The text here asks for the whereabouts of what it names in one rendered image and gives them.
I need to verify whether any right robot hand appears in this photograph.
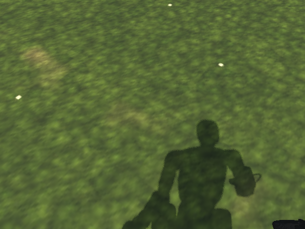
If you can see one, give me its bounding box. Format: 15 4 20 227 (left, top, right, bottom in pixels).
272 219 305 229

